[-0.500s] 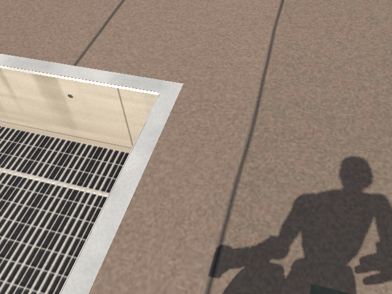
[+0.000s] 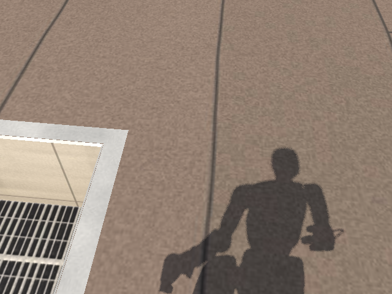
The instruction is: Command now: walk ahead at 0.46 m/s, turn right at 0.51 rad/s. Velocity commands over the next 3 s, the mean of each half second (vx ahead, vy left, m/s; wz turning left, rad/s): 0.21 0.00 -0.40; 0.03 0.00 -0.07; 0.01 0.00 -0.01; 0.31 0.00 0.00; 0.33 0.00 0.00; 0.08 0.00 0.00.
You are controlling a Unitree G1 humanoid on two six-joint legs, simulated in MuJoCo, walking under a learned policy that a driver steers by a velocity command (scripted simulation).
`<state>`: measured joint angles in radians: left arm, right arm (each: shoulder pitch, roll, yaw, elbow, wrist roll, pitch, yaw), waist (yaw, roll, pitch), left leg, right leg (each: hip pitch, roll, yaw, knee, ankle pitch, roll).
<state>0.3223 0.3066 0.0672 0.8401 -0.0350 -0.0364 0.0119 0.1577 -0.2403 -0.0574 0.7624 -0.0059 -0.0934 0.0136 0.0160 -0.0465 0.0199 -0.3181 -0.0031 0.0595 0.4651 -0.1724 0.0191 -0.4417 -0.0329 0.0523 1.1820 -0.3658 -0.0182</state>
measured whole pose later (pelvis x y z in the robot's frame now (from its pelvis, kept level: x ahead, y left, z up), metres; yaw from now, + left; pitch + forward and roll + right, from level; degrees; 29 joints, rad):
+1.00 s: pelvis +0.21 -0.02 +0.00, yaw -13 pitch -1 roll +0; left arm 0.19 0.23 0.05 0.91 0.02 0.01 0.01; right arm 0.19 -0.22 -0.02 0.99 -0.01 -0.01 -0.02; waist 0.01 0.00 0.02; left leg -0.18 0.02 0.01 0.50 -0.31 -0.01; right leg -0.26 0.01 0.01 0.47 -0.19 0.00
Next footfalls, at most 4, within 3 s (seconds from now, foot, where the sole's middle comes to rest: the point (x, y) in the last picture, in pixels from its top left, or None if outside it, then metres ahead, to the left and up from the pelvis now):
0.32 right None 0.26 -0.15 -0.77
0.66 left None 0.26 0.10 -0.77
1.80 right None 0.32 -0.18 -0.77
2.28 left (211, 228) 0.73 -0.04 -0.77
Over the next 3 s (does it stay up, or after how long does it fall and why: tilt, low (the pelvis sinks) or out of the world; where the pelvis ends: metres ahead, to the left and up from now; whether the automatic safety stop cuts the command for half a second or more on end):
stays up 0.69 -0.14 0.00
